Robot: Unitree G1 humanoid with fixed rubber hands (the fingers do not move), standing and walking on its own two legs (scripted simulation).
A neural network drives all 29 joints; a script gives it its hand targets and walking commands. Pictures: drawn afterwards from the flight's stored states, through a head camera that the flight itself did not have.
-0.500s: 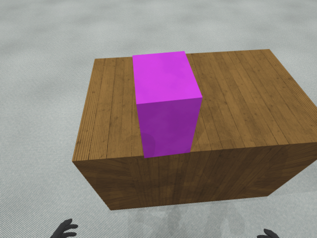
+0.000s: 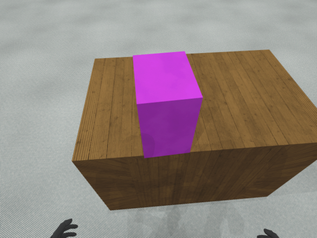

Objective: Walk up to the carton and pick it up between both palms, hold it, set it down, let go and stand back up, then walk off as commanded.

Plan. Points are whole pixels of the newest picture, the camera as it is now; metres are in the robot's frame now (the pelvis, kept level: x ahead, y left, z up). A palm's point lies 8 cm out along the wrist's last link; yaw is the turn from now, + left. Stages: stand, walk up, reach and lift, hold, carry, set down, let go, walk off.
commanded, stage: walk up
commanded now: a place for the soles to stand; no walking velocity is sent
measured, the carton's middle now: (163, 107) +0.48 +0.01 +0.01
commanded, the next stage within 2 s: none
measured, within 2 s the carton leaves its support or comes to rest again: neither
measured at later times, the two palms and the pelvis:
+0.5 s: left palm out of the picture +0.10 +0.29 -0.10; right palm out of the picture +0.08 -0.28 -0.11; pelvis +0.00 +0.00 +0.00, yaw +0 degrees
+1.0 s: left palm out of the picture +0.10 +0.29 -0.10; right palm out of the picture +0.08 -0.28 -0.11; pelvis +0.00 +0.00 +0.00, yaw +0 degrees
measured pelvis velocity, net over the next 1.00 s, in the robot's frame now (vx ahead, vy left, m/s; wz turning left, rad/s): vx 0.00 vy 0.00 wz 0.00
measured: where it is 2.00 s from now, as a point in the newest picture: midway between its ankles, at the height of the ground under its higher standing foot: outside the picture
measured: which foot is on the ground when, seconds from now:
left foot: down 0.00-1.00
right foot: down 0.00-1.00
